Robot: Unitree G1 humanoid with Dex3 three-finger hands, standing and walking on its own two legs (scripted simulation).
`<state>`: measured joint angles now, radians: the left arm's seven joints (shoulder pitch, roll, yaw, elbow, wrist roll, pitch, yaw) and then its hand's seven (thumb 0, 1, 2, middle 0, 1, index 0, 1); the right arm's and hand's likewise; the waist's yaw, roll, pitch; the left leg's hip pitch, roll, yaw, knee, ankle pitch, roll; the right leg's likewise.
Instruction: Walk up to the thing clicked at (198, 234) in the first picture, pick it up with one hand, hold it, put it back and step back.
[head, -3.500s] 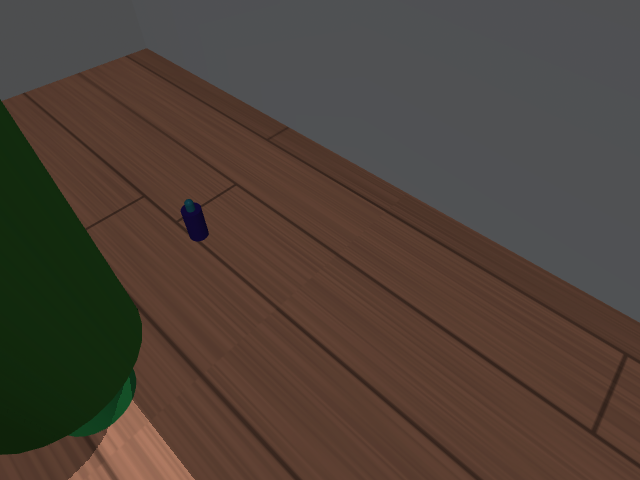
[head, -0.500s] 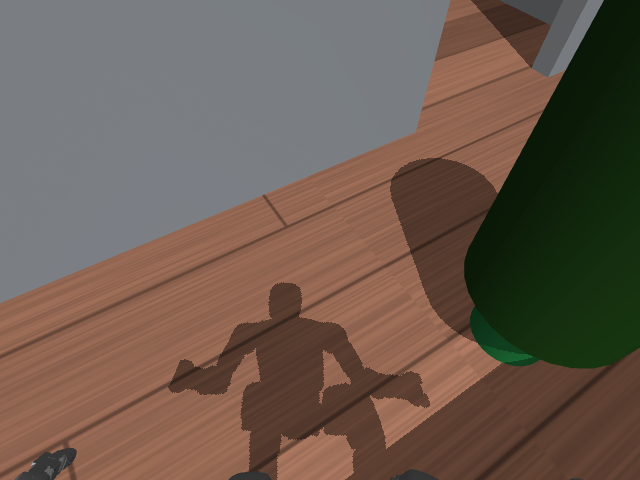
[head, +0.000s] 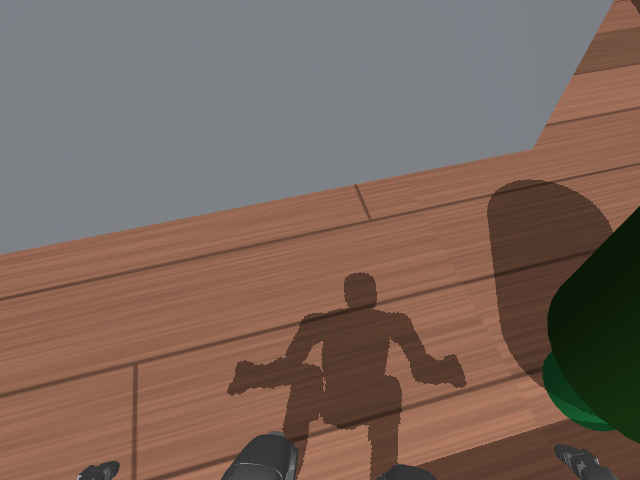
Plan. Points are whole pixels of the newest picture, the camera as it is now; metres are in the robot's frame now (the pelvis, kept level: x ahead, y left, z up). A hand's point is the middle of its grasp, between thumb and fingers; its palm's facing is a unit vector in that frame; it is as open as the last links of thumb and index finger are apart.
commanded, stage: walk up
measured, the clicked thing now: out of the picture -0.06 -1.22 -0.65
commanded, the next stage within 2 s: stand in 0.82 s
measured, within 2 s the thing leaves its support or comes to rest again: neither
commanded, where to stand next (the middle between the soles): +0.09 -0.02 m, yaw +6 degrees
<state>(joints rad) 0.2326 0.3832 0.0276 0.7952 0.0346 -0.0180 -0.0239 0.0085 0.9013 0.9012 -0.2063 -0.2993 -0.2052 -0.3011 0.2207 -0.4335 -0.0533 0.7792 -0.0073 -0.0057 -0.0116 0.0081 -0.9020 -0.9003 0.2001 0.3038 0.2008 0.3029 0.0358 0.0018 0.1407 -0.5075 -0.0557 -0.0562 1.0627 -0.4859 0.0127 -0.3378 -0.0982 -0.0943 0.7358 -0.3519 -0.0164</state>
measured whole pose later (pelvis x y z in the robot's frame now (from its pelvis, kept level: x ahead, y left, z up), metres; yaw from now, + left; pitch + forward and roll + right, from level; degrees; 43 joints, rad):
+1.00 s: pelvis +0.03 +0.00 +0.03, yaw +7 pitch -2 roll +0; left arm 0.08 0.38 0.00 1.12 0.00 -0.01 -0.02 0.01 0.90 0.90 -0.20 -0.30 -0.20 -0.30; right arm 0.06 -0.35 0.00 1.11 0.00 -0.02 0.00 0.01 -0.90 -0.90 0.20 0.30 0.20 0.30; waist 0.01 -0.01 0.07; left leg -0.19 -0.02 -0.10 0.42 -0.19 -0.02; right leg -0.13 -0.05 -0.09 0.40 -0.22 0.02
